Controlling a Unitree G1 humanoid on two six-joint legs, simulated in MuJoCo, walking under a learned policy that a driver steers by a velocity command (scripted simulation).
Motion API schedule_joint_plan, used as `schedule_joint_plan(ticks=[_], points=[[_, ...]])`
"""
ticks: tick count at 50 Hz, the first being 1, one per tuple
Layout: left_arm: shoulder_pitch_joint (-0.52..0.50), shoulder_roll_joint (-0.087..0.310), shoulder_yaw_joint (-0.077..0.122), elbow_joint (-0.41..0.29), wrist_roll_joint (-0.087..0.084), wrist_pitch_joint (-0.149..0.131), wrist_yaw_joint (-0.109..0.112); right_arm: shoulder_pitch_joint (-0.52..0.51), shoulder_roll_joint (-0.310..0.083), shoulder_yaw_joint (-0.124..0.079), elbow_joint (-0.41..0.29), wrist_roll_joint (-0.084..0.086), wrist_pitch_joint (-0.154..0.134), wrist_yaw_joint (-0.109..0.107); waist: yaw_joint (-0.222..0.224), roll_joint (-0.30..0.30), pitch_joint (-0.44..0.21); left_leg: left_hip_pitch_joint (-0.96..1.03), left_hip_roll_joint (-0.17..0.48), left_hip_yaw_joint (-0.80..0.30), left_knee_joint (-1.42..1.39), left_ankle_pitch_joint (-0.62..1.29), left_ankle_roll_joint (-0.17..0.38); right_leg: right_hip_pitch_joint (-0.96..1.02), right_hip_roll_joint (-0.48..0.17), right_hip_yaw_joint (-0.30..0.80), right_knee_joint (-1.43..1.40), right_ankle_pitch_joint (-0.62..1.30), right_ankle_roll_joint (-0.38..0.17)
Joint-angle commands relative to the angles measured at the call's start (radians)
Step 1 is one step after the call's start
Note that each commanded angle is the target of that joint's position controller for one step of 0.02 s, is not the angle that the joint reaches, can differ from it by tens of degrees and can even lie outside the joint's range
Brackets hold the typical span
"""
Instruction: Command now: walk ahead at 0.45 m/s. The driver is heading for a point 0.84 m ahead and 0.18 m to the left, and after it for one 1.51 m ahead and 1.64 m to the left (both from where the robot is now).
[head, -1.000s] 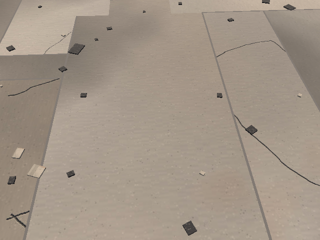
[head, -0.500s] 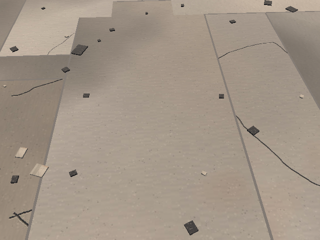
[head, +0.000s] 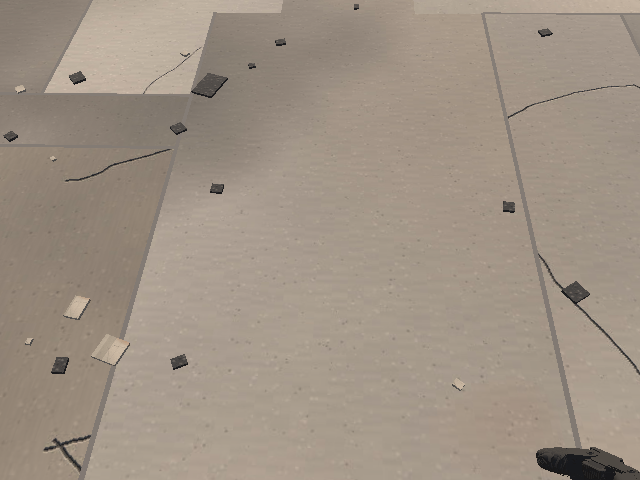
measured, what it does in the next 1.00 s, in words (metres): walks ahead: left foot, then right foot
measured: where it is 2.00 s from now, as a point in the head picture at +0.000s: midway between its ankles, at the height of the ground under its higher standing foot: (340, 300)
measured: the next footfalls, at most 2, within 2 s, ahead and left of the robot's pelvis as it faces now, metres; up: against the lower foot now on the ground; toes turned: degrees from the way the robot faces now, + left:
left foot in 0.04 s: +0.20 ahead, +0.13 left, +0.00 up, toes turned +3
right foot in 0.60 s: +0.53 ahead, -0.11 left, +0.00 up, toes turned -2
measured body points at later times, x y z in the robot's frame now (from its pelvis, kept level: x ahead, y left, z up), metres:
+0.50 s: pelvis +0.28 +0.02 +0.01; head +0.30 +0.02 +0.46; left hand +0.48 +0.26 -0.09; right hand +0.23 -0.24 -0.13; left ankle +0.16 +0.12 -0.73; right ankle +0.47 -0.12 -0.69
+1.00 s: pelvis +0.56 -0.02 +0.01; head +0.58 -0.01 +0.46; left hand +0.54 +0.25 -0.13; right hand +0.74 -0.25 -0.11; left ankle +0.73 +0.17 -0.67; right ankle +0.49 -0.11 -0.73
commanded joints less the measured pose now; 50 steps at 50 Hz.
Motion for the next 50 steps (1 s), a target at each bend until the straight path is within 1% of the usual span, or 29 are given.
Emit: schedule_joint_plan(ticks=[1, 2, 3, 4, 5, 6, 7, 8, 10, 11, 13, 16, 20, 24, 27, 28, 29, 30, 31, 32, 33, 34, 35, 36, 38, 40, 43, 46, 50], points=[[-0.032, 0.196, 0.041, -0.043, 0.0, 0.004, 0.003, 0.062, -0.137, -0.046, -0.044, 0.001, -0.016, -0.001, -0.154, -0.169, 0.005, 0.249, -0.059, 0.04, -0.021, -0.02, 0.053, -0.136, -0.218, 0.052, 0.17, 0.83, -0.132], [-0.043, 0.187, 0.037, -0.053, 0.007, 0.009, 0.003, 0.234, -0.177, -0.072, 0.008, 0.006, -0.011, -0.009, -0.233, -0.156, -0.104, 0.472, -0.075, 0.046, -0.023, -0.017, 0.082, -0.201, -0.176, 0.019, 0.365, 0.921, -0.105], [-0.044, 0.16, 0.024, -0.082, 0.026, 0.01, 0.002, 0.424, -0.243, -0.093, 0.049, -0.002, -0.005, -0.022, -0.297, -0.046, -0.244, 0.785, 0.109, -0.174, -0.012, -0.092, 0.139, -0.435, -0.123, -0.004, 0.681, 0.644, -0.072], [0.074, -0.006, -0.015, -0.09, 0.014, -0.011, -0.008, 0.504, -0.296, -0.098, 0.081, -0.016, 0.001, -0.012, -0.218, 0.277, -0.422, 1.025, 0.347, -0.7, -0.211, -0.416, 0.29, -0.74, 0.077, 0.027, 1.035, -0.114, -0.015], [-0.005, 0.082, 0.006, -0.089, -0.014, -0.038, -0.011, 0.444, -0.204, -0.07, 0.078, -0.013, -0.005, -0.008, -0.233, 0.198, -0.329, 0.929, 0.326, -0.794, -0.331, -0.474, 0.252, -0.839, 0.045, 0.152, 1.18, -0.179, -0.04], [-0.102, 0.137, 0.024, -0.125, -0.04, -0.054, -0.013, 0.344, -0.161, -0.057, 0.062, -0.014, -0.013, -0.009, -0.205, 0.149, -0.17, 0.78, 0.308, -0.639, -0.336, -0.388, 0.213, -0.908, -0.005, 0.123, 1.216, -0.101, -0.062], [-0.152, 0.145, 0.026, -0.134, -0.036, -0.059, -0.005, 0.256, -0.135, -0.048, 0.041, -0.019, -0.022, -0.007, -0.168, 0.042, -0.101, 0.625, 0.274, -0.508, -0.349, -0.235, 0.195, -0.862, -0.061, 0.101, 1.18, -0.003, -0.071], [-0.171, 0.138, 0.035, -0.138, -0.022, -0.055, 0.003, 0.213, -0.111, -0.043, 0.036, -0.031, -0.028, -0.002, -0.137, 0.013, -0.061, 0.502, 0.239, -0.407, -0.368, -0.127, 0.184, -0.812, -0.094, 0.089, 1.129, 0.059, -0.072], [-0.14, 0.101, 0.039, -0.135, -0.013, -0.03, 0.006, 0.202, -0.068, -0.03, 0.051, -0.04, -0.035, 0.001, -0.089, 0.049, -0.048, 0.395, 0.181, -0.291, -0.416, -0.061, 0.176, -0.72, -0.126, 0.092, 1.062, 0.102, -0.076], [-0.138, 0.086, 0.04, -0.141, -0.013, -0.02, 0.006, 0.22, -0.073, -0.03, 0.063, -0.036, -0.036, -0.003, -0.078, 0.056, -0.034, 0.372, 0.178, -0.267, -0.438, -0.056, 0.184, -0.72, -0.133, 0.085, 1.029, 0.105, -0.074], [-0.207, 0.098, 0.045, -0.174, -0.005, -0.009, 0.007, 0.256, -0.1, -0.033, 0.081, -0.032, -0.039, -0.017, -0.077, 0.042, 0.011, 0.349, 0.181, -0.234, -0.476, -0.03, 0.2, -0.783, -0.145, 0.073, 0.95, 0.152, -0.054], [-0.345, 0.106, 0.046, -0.228, 0.008, -0.012, 0.001, 0.318, -0.128, -0.037, 0.096, -0.033, -0.031, -0.039, -0.106, 0.015, 0.043, 0.394, 0.176, -0.196, -0.493, 0.016, 0.196, -0.886, -0.145, 0.063, 0.758, 0.305, -0.025], [-0.505, 0.083, 0.029, -0.273, 0.002, -0.023, -0.021, 0.395, -0.15, -0.039, 0.108, -0.022, -0.023, -0.052, -0.156, 0.016, 0.054, 0.416, 0.139, -0.111, -0.494, 0.061, 0.159, -0.815, -0.09, 0.005, 0.496, 0.475, -0.019], [-0.614, 0.093, 0.02, -0.319, -0.008, -0.029, -0.046, 0.48, -0.158, -0.044, 0.14, -0.012, -0.004, -0.056, -0.185, 0.015, 0.074, 0.563, 0.189, -0.11, -0.439, 0.087, 0.152, -0.836, -0.065, 0.009, 0.382, 0.445, -0.036], [-0.593, 0.132, 0.03, -0.334, -0.01, -0.035, -0.06, 0.476, -0.177, -0.055, 0.142, -0.012, 0.013, -0.058, -0.144, 0.04, 0.04, 0.661, 0.227, -0.114, -0.344, 0.261, 0.127, -0.77, -0.036, -0.001, 0.338, 0.33, -0.075], [-0.528, 0.159, 0.043, -0.321, -0.01, -0.036, -0.06, 0.457, -0.187, -0.058, 0.136, -0.014, 0.018, -0.058, -0.103, 0.061, -0.007, 0.668, 0.218, -0.1, -0.26, 0.434, 0.114, -0.665, -0.005, -0.026, 0.331, 0.299, -0.094], [-0.378, 0.199, 0.067, -0.277, -0.009, -0.035, -0.056, 0.44, -0.174, -0.053, 0.128, -0.018, 0.025, -0.058, -0.025, 0.059, -0.097, 0.634, 0.173, -0.063, -0.083, 0.564, 0.09, -0.466, 0.028, -0.053, 0.316, 0.304, -0.124], [-0.181, 0.263, 0.09, -0.228, 0.0, -0.033, -0.047, 0.441, -0.142, -0.036, 0.106, -0.031, 0.026, -0.058, 0.046, 0.016, -0.242, 0.456, 0.121, -0.027, 0.189, 0.42, 0.058, -0.151, -0.075, 0.06, 0.358, 0.314, -0.18], [-0.067, 0.358, 0.113, -0.198, 0.015, -0.026, -0.045, 0.56, -0.014, 0.001, 0.093, -0.034, 0.007, -0.047, -0.001, -0.228, -0.392, 0.033, -0.065, 0.006, 0.591, -0.082, -0.019, 0.23, -0.332, 0.545, 0.284, 0.116, -0.345], [-0.072, 0.272, 0.085, -0.202, 0.01, -0.026, -0.048, 0.535, -0.058, -0.006, 0.108, -0.016, -0.022, -0.042, 0.015, -0.231, -0.433, -0.095, -0.088, -0.154, 0.735, -0.489, -0.007, 0.253, -0.373, 0.763, 0.145, 0.056, -0.358], [-0.166, 0.218, 0.066, -0.215, 0.006, -0.029, -0.045, 0.442, -0.141, -0.029, 0.08, 0.018, -0.038, -0.038, 0.0, -0.186, -0.268, -0.179, -0.029, -0.172, 0.788, -0.443, 0.014, 0.122, -0.346, 0.594, 0.136, 0.072, -0.298], [-0.258, 0.183, 0.054, -0.239, 0.009, -0.031, -0.043, 0.382, -0.147, -0.031, 0.068, 0.026, -0.043, -0.043, -0.029, -0.115, -0.172, -0.157, 0.029, -0.147, 0.75, -0.346, 0.021, -0.04, -0.309, 0.435, 0.112, 0.163, -0.262], [-0.316, 0.152, 0.046, -0.243, 0.015, -0.035, -0.046, 0.353, -0.135, -0.037, 0.067, 0.015, -0.037, -0.05, -0.059, -0.07, -0.106, -0.117, 0.066, -0.137, 0.678, -0.276, 0.017, -0.175, -0.271, 0.33, 0.072, 0.224, -0.238], [-0.349, 0.122, 0.037, -0.242, 0.022, -0.043, -0.048, 0.367, -0.122, -0.045, 0.074, 0.007, -0.019, -0.055, -0.094, -0.086, -0.073, -0.055, 0.096, -0.146, 0.623, -0.226, 0.016, -0.26, -0.231, 0.242, 0.034, 0.255, -0.211], [-0.345, 0.122, 0.039, -0.222, 0.028, -0.051, -0.05, 0.409, -0.069, -0.041, 0.088, 0.005, 0.012, -0.055, -0.121, -0.102, -0.054, 0.008, 0.105, -0.146, 0.592, -0.183, 0.005, -0.347, -0.211, 0.154, -0.017, 0.302, -0.213], [-0.324, 0.147, 0.046, -0.204, 0.033, -0.057, -0.04, 0.379, -0.066, -0.046, 0.07, 0.003, 0.028, -0.057, -0.128, -0.091, -0.019, -0.045, 0.104, -0.16, 0.546, -0.115, -0.006, -0.363, -0.208, 0.083, -0.048, 0.347, -0.218], [-0.298, 0.162, 0.05, -0.19, 0.035, -0.054, -0.02, 0.295, -0.07, -0.054, 0.034, -0.007, 0.026, -0.053, -0.113, -0.075, 0.01, -0.131, 0.089, -0.179, 0.393, 0.039, -0.019, -0.322, -0.203, 0.003, -0.065, 0.386, -0.206], [-0.288, 0.178, 0.051, -0.189, 0.03, -0.049, -0.006, 0.204, -0.054, -0.048, 0.001, -0.014, 0.019, -0.035, -0.089, -0.068, 0.03, -0.108, 0.075, -0.117, 0.219, 0.169, -0.021, -0.304, -0.189, -0.083, -0.08, 0.398, -0.182], [-0.204, 0.194, 0.057, -0.16, 0.017, -0.028, 0.004, 0.075, -0.033, -0.034, -0.066, -0.016, 0.018, -0.011, -0.04, -0.04, 0.071, -0.168, 0.067, -0.06, 0.099, 0.158, -0.002, -0.159, -0.231, -0.136, -0.045, 0.458, -0.175]])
